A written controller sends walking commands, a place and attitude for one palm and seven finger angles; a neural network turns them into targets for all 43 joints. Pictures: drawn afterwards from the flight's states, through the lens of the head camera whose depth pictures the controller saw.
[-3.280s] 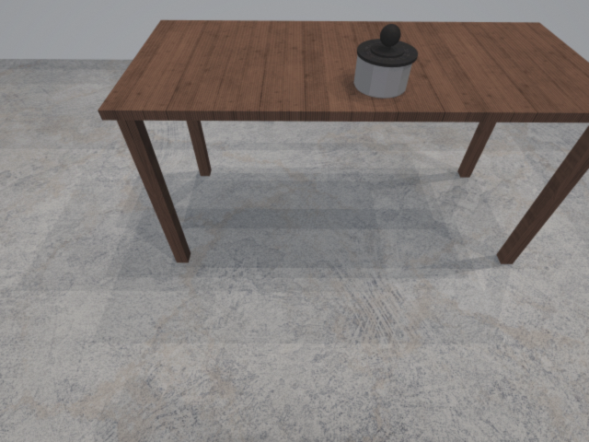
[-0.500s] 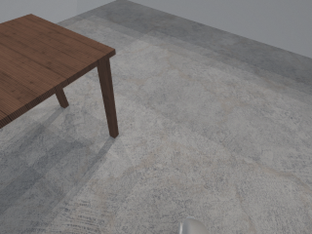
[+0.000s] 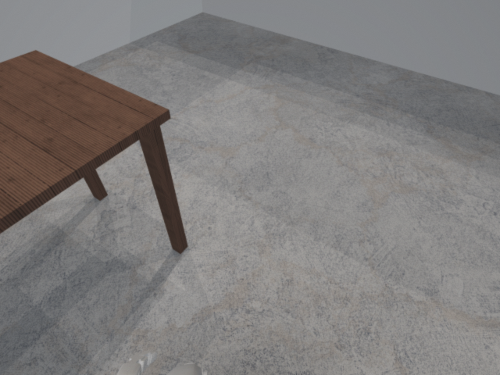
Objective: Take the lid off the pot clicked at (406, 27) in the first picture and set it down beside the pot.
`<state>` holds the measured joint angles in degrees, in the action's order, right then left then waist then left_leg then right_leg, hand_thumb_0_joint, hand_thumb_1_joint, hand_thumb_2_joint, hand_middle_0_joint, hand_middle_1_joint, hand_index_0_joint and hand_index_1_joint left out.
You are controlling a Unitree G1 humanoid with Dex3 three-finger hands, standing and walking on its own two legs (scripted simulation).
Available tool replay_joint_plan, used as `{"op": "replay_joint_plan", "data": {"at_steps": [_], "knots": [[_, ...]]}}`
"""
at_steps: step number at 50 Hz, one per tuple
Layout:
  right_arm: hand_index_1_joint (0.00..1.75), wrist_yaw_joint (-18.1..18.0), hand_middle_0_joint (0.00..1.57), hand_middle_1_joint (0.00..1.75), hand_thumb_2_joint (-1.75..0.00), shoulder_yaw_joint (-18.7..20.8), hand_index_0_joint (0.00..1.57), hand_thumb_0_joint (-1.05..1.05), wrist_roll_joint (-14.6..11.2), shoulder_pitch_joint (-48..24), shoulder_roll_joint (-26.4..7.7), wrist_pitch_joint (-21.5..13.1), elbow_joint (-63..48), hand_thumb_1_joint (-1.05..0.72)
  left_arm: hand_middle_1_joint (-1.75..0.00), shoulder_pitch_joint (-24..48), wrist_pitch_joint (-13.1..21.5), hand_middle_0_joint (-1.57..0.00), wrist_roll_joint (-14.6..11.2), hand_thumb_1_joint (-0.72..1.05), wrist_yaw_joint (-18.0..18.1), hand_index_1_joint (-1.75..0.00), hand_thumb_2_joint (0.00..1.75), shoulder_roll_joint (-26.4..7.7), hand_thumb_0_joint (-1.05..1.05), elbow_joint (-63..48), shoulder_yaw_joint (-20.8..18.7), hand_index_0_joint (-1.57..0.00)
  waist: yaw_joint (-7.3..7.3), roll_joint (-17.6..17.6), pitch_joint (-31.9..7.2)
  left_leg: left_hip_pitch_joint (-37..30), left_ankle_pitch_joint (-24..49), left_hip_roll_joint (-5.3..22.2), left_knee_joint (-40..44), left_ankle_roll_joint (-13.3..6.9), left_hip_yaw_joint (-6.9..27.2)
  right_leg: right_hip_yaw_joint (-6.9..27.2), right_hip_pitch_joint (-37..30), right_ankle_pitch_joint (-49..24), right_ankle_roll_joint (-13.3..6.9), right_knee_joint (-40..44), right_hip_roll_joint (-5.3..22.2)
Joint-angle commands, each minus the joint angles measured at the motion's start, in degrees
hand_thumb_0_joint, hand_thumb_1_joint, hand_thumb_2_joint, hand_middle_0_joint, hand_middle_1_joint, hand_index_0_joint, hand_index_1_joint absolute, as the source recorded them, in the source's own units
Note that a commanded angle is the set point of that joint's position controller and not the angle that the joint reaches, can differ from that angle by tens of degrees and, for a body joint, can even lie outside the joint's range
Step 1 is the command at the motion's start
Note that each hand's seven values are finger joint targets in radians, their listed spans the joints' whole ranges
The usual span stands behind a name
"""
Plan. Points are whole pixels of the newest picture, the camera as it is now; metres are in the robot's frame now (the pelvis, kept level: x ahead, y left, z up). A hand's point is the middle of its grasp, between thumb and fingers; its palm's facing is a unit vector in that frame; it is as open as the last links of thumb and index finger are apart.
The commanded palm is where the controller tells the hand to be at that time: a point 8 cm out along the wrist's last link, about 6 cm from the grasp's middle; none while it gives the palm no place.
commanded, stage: turn to face it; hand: left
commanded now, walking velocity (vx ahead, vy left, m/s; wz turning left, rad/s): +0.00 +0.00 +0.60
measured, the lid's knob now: out of the picture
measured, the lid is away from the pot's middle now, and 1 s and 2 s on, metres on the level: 0.00 0.00 0.00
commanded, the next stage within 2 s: take the last steps up to it in 1.50 s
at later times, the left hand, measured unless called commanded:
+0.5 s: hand out of the picture +0.03 +0.24 -0.15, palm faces +0.32 -0.89 -0.31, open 7.4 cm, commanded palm none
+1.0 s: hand out of the picture -0.07 +0.18 -0.18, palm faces +0.63 -0.74 -0.24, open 7.4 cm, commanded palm none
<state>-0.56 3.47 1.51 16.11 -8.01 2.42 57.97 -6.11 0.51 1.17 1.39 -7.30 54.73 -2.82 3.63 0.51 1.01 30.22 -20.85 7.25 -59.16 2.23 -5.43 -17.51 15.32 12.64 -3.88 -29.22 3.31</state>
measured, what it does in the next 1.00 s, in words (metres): steps on the spot, turning left: left foot, then right foot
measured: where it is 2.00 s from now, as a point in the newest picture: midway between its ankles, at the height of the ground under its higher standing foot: outside the picture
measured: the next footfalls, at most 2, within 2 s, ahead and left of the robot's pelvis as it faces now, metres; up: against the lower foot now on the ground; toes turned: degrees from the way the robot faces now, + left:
left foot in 0.14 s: +0.09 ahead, +0.14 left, +0.00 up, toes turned +14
right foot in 0.56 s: +0.12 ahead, -0.11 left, +0.00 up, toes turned +17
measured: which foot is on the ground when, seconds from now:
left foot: up 0.00-0.12, down 0.14-0.56, up 0.58-0.96, down 0.98-1.00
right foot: down 0.00-0.14, up 0.16-0.54, down 0.56-0.98, up 1.00-1.00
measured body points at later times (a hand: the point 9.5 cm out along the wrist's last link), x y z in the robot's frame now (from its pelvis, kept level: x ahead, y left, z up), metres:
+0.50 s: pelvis +0.03 +0.01 +0.00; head +0.06 +0.00 +0.45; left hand +0.02 +0.29 -0.13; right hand +0.17 -0.22 -0.15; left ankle +0.06 +0.13 -0.73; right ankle +0.07 -0.13 -0.70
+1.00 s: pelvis +0.03 -0.01 -0.01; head +0.06 +0.02 +0.44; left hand -0.10 +0.22 -0.16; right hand +0.29 -0.15 -0.13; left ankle -0.04 +0.08 -0.74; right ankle +0.08 -0.13 -0.72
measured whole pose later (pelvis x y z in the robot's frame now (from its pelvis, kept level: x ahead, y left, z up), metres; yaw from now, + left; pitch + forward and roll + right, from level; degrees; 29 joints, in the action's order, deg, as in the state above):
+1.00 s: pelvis +0.03 -0.01 -0.01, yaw +37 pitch +1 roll +1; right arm 1.8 3.9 1.2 6.0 -14.1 2.4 49.8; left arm -15.1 -2.3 0.8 0.3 -13.2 51.9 -3.9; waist -1.2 -2.3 4.9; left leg 16.2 -15.6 0.4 -33.7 -0.9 -4.0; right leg -13.7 17.6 24.9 2.7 -43.1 10.9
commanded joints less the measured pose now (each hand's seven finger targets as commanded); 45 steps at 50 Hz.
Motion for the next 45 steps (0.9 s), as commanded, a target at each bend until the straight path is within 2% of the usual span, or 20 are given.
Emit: {"op": "replay_joint_plan", "data": {"at_steps": [1, 3, 5, 6, 7, 8, 9, 11, 13, 21, 23, 26, 27, 28, 29, 32, 34, 40, 43, 45], "knots": [[0.30, 1.1, 0.20, 0.30, -0.90, 0.5, 0.20, 0.00, -0.3, 1.2, -2.3, -0.7, -4.2, -0.90, -0.30, -4.4, 0.0, -0.20, 0.7, 0.90, 0.9, -0.30, 0.90, -10.7, 0.00, -2.7, -3.0, -0.20, -3.25, -7.0, 1.4, -4.6, -2.4, 1.0, 9.2, -0.1, 0.0, 9.8, 1.5, -0.1, -3.9, 12.2, 19.8], [0.30, 1.3, 0.20, 0.30, -0.90, 0.6, 0.20, 0.00, -0.2, 0.8, -3.4, -1.0, -5.5, -0.90, -0.30, -5.0, -0.3, -0.20, 0.5, 0.90, 0.8, -0.30, 0.90, -11.8, 0.00, -3.4, -3.4, -0.20, -3.29, -6.9, 0.4, -7.3, -0.6, -0.5, 15.0, -0.3, -2.1, 8.0, 0.3, -2.8, -2.8, 7.8, 19.6], [0.30, 1.3, 0.20, 0.30, -0.90, 1.2, 0.20, 0.00, 0.1, 3.1, -5.8, -1.3, -6.0, -0.90, -0.30, -5.7, -0.9, -0.20, 0.0, 0.90, 0.3, -0.30, 0.90, -12.1, 0.00, -3.9, -3.6, -0.20, -1.85, -2.8, -1.3, -14.8, 5.3, -2.0, 24.9, -0.8, -2.5, 5.2, 2.5, -0.9, 0.2, -0.9, 17.4], [0.30, 1.3, 0.20, 0.30, -0.90, 2.1, 0.20, 0.00, 0.2, 6.3, -9.8, -1.7, -6.2, -0.90, -0.30, -5.9, -1.4, -0.20, -0.3, 0.90, 0.1, -0.30, 0.90, -10.1, 0.00, -4.9, -3.5, -0.20, -0.49, 10.2, -2.4, -18.5, 12.2, 3.9, 34.8, -4.1, 9.5, 3.1, 7.7, 6.2, 3.7, -12.5, 12.1], [0.30, 0.7, 0.20, 0.30, -0.90, 3.4, 0.20, 0.00, 0.5, 8.4, -16.0, -2.1, -7.0, -0.90, -0.30, -4.4, -1.5, -0.20, -0.7, 0.90, -0.4, -0.30, 0.90, -7.0, 0.00, -8.1, -2.8, -0.20, 0.91, 24.2, -1.1, -22.4, 28.7, 17.6, 42.1, -12.3, 30.2, 4.0, 20.9, 26.1, 8.5, -26.3, 3.7], [0.30, 0.1, 0.20, 0.30, -0.90, 3.6, 0.20, 0.00, 0.5, 9.9, -17.2, -2.1, -5.7, -0.90, -0.30, -0.4, -1.8, -0.20, 0.3, 0.90, -0.2, -0.30, 0.90, -8.5, 0.00, -9.2, -2.5, -0.20, 2.65, 16.7, -3.4, -22.2, 24.3, 19.1, 42.9, -15.7, 33.4, 12.1, 22.1, 25.7, 7.5, -36.8, 2.7], [0.30, -0.4, 0.20, 0.30, -0.90, 3.5, 0.20, 0.00, 0.3, 7.4, -16.9, -2.3, -6.0, -0.90, -0.30, 0.7, -1.5, -0.20, 0.2, 0.90, -0.3, -0.30, 0.90, -7.6, 0.00, -8.9, -2.9, -0.20, 1.08, 14.0, -4.6, -22.5, 21.7, 16.2, 41.7, -14.9, 30.9, 15.5, 24.8, 20.6, 7.4, -41.0, 2.5], [0.30, -0.6, 0.20, 0.30, -0.90, 2.3, 0.20, 0.00, 0.0, -0.9, -13.7, -2.9, -8.4, -0.90, -0.30, -3.2, -1.1, -0.20, 0.0, 0.90, -0.9, -0.30, 0.90, -8.9, 0.00, -6.3, -3.4, -0.20, -2.54, 7.9, -5.0, -20.4, 19.5, 10.4, 40.6, -11.6, 21.4, 17.1, 22.1, 10.6, 7.7, -41.1, 3.2], [0.30, -0.6, 0.20, 0.30, -0.90, 2.0, 0.20, 0.00, -0.3, -2.8, -13.5, -3.1, -8.9, -0.90, -0.30, -6.5, -1.7, -0.20, -0.1, 0.90, -0.9, -0.30, 0.90, -9.5, 0.00, -4.6, -3.3, -0.20, -3.39, 6.7, -5.7, -19.8, 20.1, 7.1, 41.0, -10.4, 16.8, 17.0, 18.7, 7.2, 8.4, -38.1, 2.7], [0.30, 0.2, 0.20, 0.30, -0.90, 3.3, 0.20, 0.00, -0.2, -2.4, -16.1, -1.3, -8.1, -0.90, -0.30, -5.2, -2.1, -0.20, -0.7, 0.90, -0.2, -0.30, 0.90, -10.1, 0.00, -6.0, -2.7, -0.20, -1.65, 6.6, -2.9, -19.4, 11.7, 6.5, 41.8, -12.5, 22.7, 16.5, 12.5, 12.1, 8.4, -19.7, -0.1], [0.30, 0.4, 0.20, 0.30, -0.90, 3.5, 0.20, 0.00, -0.1, -4.5, -16.5, -0.9, -8.7, -0.90, -0.30, -7.5, -1.9, -0.20, -0.8, 0.90, -0.1, -0.30, 0.90, -9.9, 0.00, -6.0, -2.6, -0.20, -2.54, 8.8, -3.0, -16.1, 11.4, 5.6, 40.6, -12.0, 23.6, 16.1, 7.2, 11.7, 7.7, -14.1, -1.1], [0.30, 0.7, 0.20, 0.30, -0.90, 3.6, 0.20, 0.00, -0.7, -7.9, -15.5, -0.5, -10.1, -0.90, -0.30, -13.5, -1.0, -0.20, -0.8, 0.90, 0.2, -0.30, 0.90, -11.7, 0.00, -5.1, -2.9, -0.20, -5.72, 5.2, -3.7, -7.8, 10.5, 1.0, 34.1, -8.3, 22.0, 15.9, -6.8, 1.8, 6.9, 3.7, -1.5], [0.30, 1.0, 0.20, 0.30, -0.90, 3.1, 0.20, 0.00, -1.2, -7.6, -11.8, -0.5, -10.9, -0.90, -0.30, -15.1, -0.4, -0.20, -0.1, 0.90, 0.7, -0.30, 0.90, -15.6, 0.00, -5.4, -3.7, -0.20, -6.56, -5.9, -3.6, 1.4, 2.9, -5.1, 22.8, -4.4, 16.2, 26.9, -13.4, 7.0, 3.7, 14.1, 9.1], [0.30, 1.2, 0.20, 0.30, -0.90, 2.5, 0.20, 0.00, -1.0, -8.3, -9.0, -0.7, -12.9, -0.90, -0.30, -14.2, -0.4, -0.20, 0.5, 0.90, 0.8, -0.30, 0.90, -20.6, 0.00, -6.6, -4.4, -0.20, -6.79, -20.2, -1.6, 7.5, -11.3, -12.0, 8.2, -0.5, 6.9, 40.4, -11.0, 4.9, -2.9, 18.0, 23.2], [0.30, 1.2, 0.20, 0.30, -0.90, 3.3, 0.20, 0.00, -0.2, -9.6, -12.3, -0.2, -12.7, -0.90, -0.30, -12.4, -0.2, -0.20, 0.0, 0.90, 1.1, -0.30, 0.90, -18.9, 0.00, -7.3, -4.1, -0.20, -6.23, -15.8, -0.6, 5.7, -11.2, -8.7, -2.0, -1.5, 11.2, 38.2, -4.1, 2.8, -4.7, 17.2, 23.8], [0.30, 2.2, 0.20, 0.30, -0.90, 3.2, 0.20, 0.00, -0.1, -6.6, -10.8, 0.6, -10.0, -0.90, -0.30, -4.1, 0.1, -0.20, 0.2, 0.90, 1.0, -0.30, 0.90, -14.0, 0.00, -9.1, -2.9, -0.20, -1.52, -9.4, 2.8, 3.8, -2.6, -6.1, -11.5, -0.3, 8.4, 23.6, -0.3, -5.9, -3.4, 12.5, 15.8], [0.30, 2.4, 0.20, 0.30, -0.90, 2.6, 0.20, 0.00, -0.2, -7.6, -10.0, 0.6, -10.0, -0.90, -0.30, -6.2, 0.3, -0.20, 0.3, 0.90, 1.0, -0.30, 0.90, -14.0, 0.00, -8.9, -2.7, -0.20, -2.99, -10.3, 1.6, 3.0, -2.3, -6.1, -7.8, 0.7, 6.0, 19.3, -4.0, -10.8, -3.3, 11.2, 14.9], [0.30, 2.5, 0.20, 0.30, -0.90, 1.7, 0.20, 0.00, -0.5, -13.9, -9.0, 0.5, -12.0, -0.90, -0.30, -11.5, -0.2, -0.20, 0.5, 0.90, 0.6, -0.30, 0.90, -16.7, 0.00, -6.8, -3.4, -0.20, -6.64, -10.8, 0.1, -1.5, -4.5, -6.0, 7.6, 0.9, 1.9, 15.9, -9.4, -18.3, -4.4, 9.3, 17.2], [0.30, 2.4, 0.20, 0.30, -0.90, 1.4, 0.20, 0.00, -0.8, -13.2, -8.7, -0.1, -12.3, -0.90, -0.30, -11.7, -0.5, -0.20, 0.6, 0.90, 0.4, -0.30, 0.90, -17.7, 0.00, -6.5, -3.9, -0.20, -6.91, -12.5, -2.2, -5.5, -5.4, -6.6, 14.7, 0.1, 0.1, 13.8, -11.8, -24.7, -4.0, 6.0, 18.1], [0.30, 2.1, 0.20, 0.30, -0.90, 1.3, 0.20, 0.00, -0.8, -11.1, -9.2, -0.5, -12.0, -0.90, -0.30, -11.3, -0.8, -0.20, 0.5, 0.90, 0.3, -0.30, 0.90, -17.9, 0.00, -6.2, -4.0, -0.20, -5.97, -12.2, -3.9, -9.4, -2.2, -7.2, 21.7, -0.4, -1.2, 11.7, -12.3, -26.5, -2.3, 2.6, 17.9]]}}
